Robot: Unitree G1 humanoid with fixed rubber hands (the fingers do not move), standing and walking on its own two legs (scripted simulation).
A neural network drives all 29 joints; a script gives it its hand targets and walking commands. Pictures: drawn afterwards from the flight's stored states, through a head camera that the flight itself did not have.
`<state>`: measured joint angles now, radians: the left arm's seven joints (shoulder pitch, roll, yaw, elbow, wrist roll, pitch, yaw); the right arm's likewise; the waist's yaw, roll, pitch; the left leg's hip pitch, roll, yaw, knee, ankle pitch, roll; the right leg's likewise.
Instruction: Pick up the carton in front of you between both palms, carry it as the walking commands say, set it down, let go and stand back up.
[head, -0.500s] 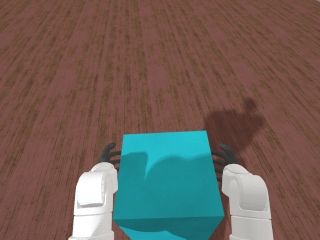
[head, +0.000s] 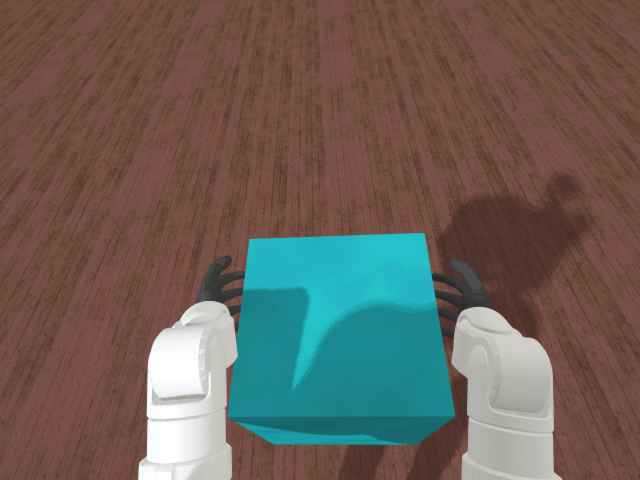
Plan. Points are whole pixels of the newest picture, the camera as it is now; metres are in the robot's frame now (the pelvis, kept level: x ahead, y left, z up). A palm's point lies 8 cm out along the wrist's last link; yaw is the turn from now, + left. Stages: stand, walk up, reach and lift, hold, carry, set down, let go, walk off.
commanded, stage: carry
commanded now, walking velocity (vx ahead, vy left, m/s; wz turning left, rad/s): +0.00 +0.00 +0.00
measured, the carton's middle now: (340, 350) +0.30 +0.00 -0.02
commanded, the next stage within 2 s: none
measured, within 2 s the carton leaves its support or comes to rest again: neither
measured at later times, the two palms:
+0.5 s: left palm (222, 225) +0.43 +0.16 +0.08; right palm (439, 229) +0.42 -0.13 +0.08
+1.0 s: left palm (226, 255) +0.41 +0.16 +0.04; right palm (438, 264) +0.39 -0.13 +0.04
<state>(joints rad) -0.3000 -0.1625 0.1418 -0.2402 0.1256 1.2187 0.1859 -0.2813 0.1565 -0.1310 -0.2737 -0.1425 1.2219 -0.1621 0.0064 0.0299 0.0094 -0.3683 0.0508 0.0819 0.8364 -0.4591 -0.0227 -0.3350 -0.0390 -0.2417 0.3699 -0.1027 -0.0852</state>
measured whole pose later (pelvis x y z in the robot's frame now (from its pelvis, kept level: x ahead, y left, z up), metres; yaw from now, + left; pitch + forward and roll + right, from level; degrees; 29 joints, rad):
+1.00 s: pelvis +0.12 +0.02 -0.01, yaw -3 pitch +2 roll +0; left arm -0.22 -0.14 0.14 0.11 0.24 0.87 0.07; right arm -0.21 0.14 -0.13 0.11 -0.23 0.89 -0.09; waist 0.00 0.00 -0.11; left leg -0.28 0.07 0.17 0.55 -0.29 0.01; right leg -0.20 -0.06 -0.18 0.53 -0.36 0.00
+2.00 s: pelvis +0.07 +0.02 -0.01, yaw -3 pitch +2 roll +0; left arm -0.26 -0.15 0.20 0.22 0.27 0.72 0.03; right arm -0.25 0.15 -0.19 0.22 -0.26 0.74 -0.04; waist 0.00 0.00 -0.11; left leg -0.33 0.08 0.16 0.51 -0.20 0.00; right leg -0.27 -0.05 -0.18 0.53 -0.29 -0.03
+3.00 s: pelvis +0.02 +0.05 -0.06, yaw -10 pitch +19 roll +1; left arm -0.62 -0.26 0.53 0.50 0.39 0.23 0.11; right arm -0.70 0.10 -0.46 0.67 -0.40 0.22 0.01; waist 0.02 0.00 0.10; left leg -0.93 -0.06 -0.04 0.86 -0.26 0.00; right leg -0.92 0.06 0.08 0.89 -0.30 0.00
